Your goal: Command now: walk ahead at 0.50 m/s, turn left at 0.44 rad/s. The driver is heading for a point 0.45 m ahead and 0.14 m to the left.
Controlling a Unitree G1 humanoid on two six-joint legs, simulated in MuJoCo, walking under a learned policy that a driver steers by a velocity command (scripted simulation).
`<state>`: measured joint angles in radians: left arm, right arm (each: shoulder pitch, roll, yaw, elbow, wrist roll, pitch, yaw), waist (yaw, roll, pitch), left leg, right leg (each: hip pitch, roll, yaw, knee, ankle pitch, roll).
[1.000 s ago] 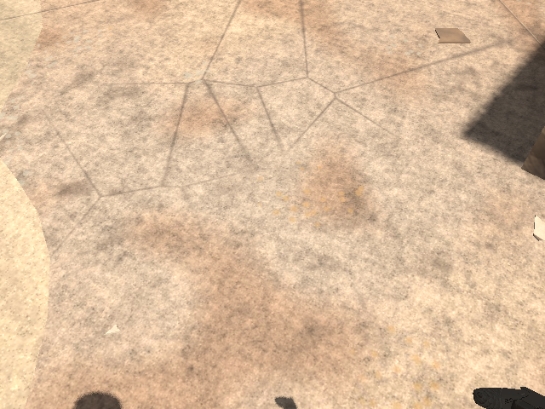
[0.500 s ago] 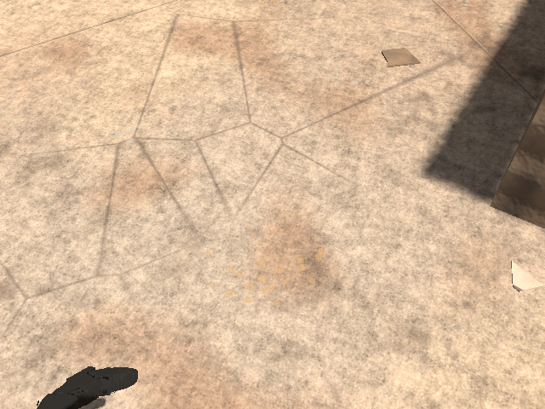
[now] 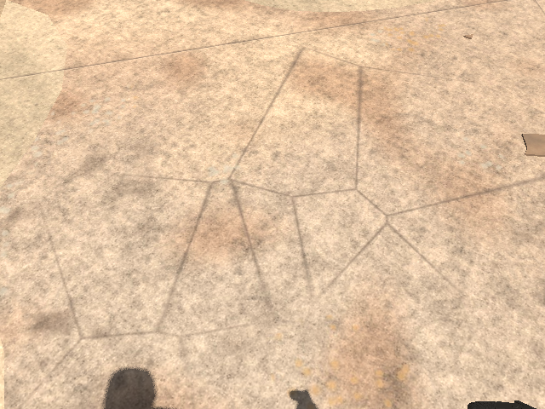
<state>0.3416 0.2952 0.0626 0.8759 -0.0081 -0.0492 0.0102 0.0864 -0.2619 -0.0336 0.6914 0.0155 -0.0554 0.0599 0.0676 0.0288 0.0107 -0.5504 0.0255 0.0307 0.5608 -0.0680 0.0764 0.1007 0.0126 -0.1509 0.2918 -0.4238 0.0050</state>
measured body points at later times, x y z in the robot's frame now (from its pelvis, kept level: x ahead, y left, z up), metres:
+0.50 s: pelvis +0.29 +0.00 +0.00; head +0.32 +0.01 +0.45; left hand +0.45 +0.30 -0.06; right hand +0.41 -0.28 -0.11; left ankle +0.14 +0.10 -0.72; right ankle +0.44 -0.08 -0.73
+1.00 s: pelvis +0.41 +0.04 +0.01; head +0.42 +0.05 +0.46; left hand +0.42 +0.31 -0.12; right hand +0.66 -0.14 -0.08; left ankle +0.39 +0.16 -0.72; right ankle +0.44 -0.08 -0.72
